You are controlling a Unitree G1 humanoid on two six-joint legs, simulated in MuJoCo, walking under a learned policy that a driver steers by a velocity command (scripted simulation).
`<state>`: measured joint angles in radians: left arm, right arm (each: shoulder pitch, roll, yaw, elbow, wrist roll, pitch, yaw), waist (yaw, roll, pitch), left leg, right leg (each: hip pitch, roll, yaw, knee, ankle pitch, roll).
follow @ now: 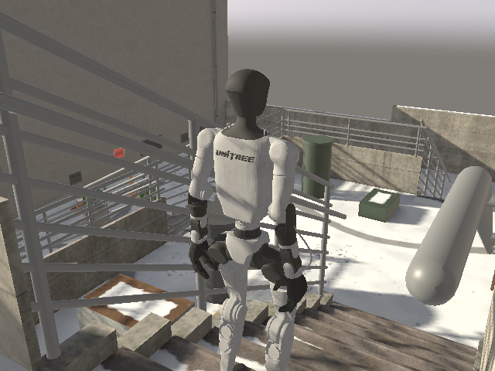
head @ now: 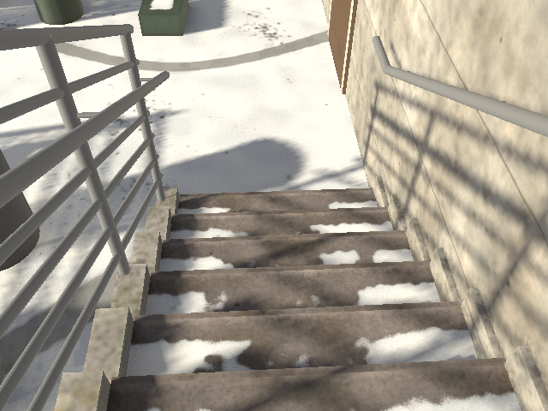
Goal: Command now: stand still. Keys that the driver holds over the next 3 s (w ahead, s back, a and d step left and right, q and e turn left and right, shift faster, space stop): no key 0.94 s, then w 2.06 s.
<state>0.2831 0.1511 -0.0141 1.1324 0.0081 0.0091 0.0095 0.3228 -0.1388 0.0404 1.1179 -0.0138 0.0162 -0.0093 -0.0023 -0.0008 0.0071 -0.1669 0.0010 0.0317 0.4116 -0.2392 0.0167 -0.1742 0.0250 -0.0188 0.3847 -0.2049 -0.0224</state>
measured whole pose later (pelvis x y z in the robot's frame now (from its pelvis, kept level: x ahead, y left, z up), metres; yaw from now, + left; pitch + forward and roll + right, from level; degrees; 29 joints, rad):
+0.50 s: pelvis +0.00 +0.01 +0.00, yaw +0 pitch -1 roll +0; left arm 0.31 0.14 -0.02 1.16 0.01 0.02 0.01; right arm 0.32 -0.12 0.03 1.12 -0.01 0.01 -0.01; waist 0.01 -0.01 0.00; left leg -0.15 -0.02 0.04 0.40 -0.23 0.03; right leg -0.17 0.01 -0.01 0.39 -0.21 -0.01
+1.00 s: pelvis +0.01 +0.02 +0.00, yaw +0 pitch +0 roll +0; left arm 0.32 0.15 -0.01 1.13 0.01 0.02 0.02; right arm 0.34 -0.13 0.02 1.13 -0.02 0.01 -0.02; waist 0.00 -0.01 0.00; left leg -0.16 -0.03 0.04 0.41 -0.25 0.05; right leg -0.18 -0.01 0.00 0.42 -0.23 0.00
